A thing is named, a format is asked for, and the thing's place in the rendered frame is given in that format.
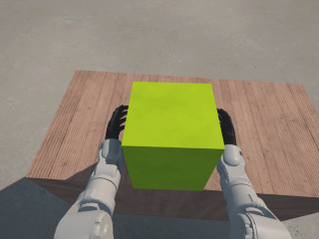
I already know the pedestal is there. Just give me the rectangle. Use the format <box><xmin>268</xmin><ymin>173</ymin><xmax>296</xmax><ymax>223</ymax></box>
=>
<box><xmin>26</xmin><ymin>70</ymin><xmax>319</xmax><ymax>222</ymax></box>

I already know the carton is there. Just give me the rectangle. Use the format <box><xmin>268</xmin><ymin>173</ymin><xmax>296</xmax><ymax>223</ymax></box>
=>
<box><xmin>122</xmin><ymin>82</ymin><xmax>225</xmax><ymax>191</ymax></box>

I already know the robot left hand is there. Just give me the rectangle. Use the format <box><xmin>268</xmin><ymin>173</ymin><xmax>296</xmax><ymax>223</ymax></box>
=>
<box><xmin>105</xmin><ymin>105</ymin><xmax>129</xmax><ymax>140</ymax></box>

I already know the robot right hand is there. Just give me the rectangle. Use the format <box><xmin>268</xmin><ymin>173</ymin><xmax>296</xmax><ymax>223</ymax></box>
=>
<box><xmin>216</xmin><ymin>108</ymin><xmax>237</xmax><ymax>145</ymax></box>

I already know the robot left upper arm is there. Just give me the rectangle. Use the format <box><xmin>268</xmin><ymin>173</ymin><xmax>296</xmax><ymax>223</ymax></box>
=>
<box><xmin>54</xmin><ymin>209</ymin><xmax>114</xmax><ymax>239</ymax></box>

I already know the robot right upper arm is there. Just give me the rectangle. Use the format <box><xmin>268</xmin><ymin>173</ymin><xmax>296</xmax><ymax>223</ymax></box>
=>
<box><xmin>229</xmin><ymin>212</ymin><xmax>291</xmax><ymax>239</ymax></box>

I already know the right robot forearm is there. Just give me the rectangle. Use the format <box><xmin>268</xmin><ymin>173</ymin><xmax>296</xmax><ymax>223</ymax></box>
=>
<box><xmin>216</xmin><ymin>144</ymin><xmax>292</xmax><ymax>239</ymax></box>

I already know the left robot forearm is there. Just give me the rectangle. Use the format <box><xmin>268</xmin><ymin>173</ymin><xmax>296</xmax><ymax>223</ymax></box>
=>
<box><xmin>53</xmin><ymin>138</ymin><xmax>125</xmax><ymax>239</ymax></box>

